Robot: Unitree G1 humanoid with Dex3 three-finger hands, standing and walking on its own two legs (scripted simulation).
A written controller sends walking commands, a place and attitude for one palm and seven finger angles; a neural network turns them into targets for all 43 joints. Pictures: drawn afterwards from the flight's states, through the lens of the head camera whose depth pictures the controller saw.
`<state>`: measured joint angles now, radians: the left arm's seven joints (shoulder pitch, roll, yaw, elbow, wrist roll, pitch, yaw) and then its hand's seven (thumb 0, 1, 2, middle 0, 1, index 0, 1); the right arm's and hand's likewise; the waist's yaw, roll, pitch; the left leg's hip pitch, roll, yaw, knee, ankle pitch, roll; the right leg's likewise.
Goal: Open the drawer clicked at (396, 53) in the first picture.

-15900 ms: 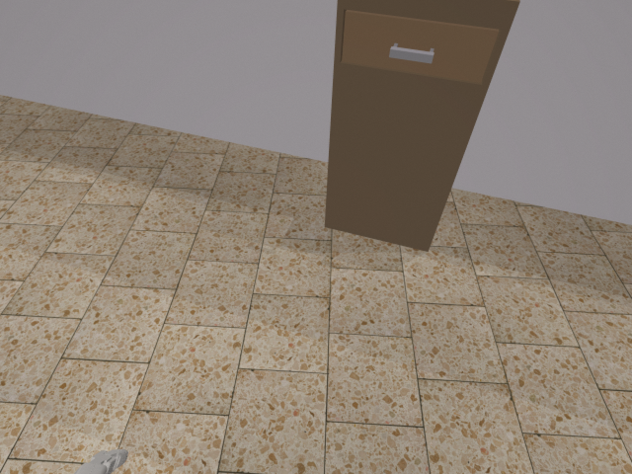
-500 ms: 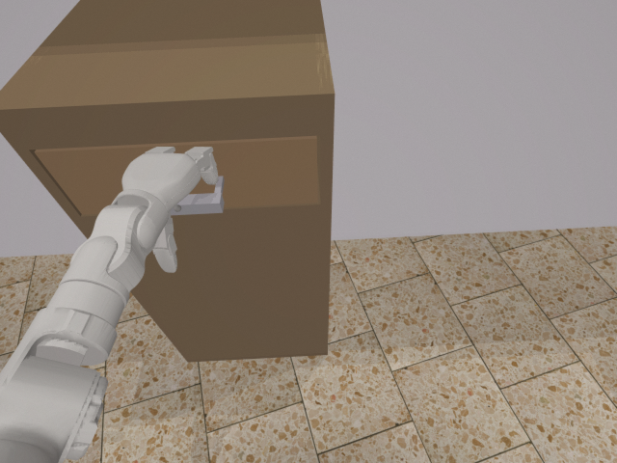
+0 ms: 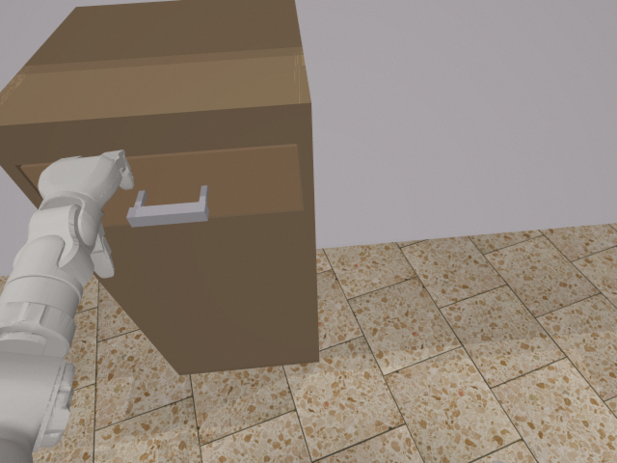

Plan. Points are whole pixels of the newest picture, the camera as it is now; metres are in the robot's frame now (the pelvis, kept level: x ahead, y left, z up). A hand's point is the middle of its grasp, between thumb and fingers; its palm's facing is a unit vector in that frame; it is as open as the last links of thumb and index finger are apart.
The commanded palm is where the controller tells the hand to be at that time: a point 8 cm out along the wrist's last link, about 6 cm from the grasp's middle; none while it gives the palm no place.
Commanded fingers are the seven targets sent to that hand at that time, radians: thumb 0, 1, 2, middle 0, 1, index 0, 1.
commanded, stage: move the hooked fingers above the handle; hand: left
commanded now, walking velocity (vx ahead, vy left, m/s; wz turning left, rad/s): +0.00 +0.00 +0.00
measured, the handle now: (171, 204) +0.49 +0.24 +0.05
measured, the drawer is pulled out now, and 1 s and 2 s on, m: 0.00 0.00 0.00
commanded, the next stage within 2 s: lift the fingers back up to retry in 1.38 s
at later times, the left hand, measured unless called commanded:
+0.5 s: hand (158, 183) +0.45 +0.22 +0.13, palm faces +0.05 -0.02 -1.00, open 13.4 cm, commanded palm +0.42 +0.27 +0.17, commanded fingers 0.00 -0.50 0.30 -0.30 -1.20 -0.30 -1.20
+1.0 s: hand (160, 188) +0.45 +0.22 +0.12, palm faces +0.12 -0.06 -0.99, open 13.6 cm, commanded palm +0.42 +0.28 +0.17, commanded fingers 0.00 -0.50 0.30 -0.30 -1.20 -0.30 -1.20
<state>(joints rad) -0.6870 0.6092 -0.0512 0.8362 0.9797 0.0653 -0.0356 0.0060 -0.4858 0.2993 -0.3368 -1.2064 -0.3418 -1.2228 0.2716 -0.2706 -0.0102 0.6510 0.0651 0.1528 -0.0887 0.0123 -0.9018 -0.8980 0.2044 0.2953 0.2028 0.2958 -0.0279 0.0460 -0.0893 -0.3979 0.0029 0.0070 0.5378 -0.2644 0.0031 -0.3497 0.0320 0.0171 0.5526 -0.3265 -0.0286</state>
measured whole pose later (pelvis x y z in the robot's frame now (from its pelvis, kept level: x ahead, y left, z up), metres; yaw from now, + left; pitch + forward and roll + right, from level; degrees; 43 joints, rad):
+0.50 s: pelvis -0.01 +0.01 +0.00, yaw -2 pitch +8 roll +1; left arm -0.77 0.46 -0.09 0.84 0.97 0.10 0.12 0.01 -0.49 0.30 -0.43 -1.27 -0.38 -1.28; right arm 0.22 -0.22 0.04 0.70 0.07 0.19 -0.07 0.01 -0.90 -0.90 0.20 0.30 0.20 0.30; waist -0.04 0.08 -0.09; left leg -0.41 -0.01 0.05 0.54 -0.26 0.02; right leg -0.38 0.02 0.05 0.57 -0.32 -0.01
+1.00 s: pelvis -0.01 +0.02 -0.01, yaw +0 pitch +10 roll +0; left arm -0.77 0.48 -0.11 0.75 0.98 -0.04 0.18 0.00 -0.49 0.30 -0.48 -1.32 -0.35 -1.23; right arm 0.24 -0.28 -0.02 0.70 0.05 0.12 -0.06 0.01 -0.90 -0.90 0.20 0.29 0.20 0.30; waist -0.03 0.04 -0.09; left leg -0.50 -0.01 0.00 0.62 -0.29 0.02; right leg -0.44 0.02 0.01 0.61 -0.34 -0.01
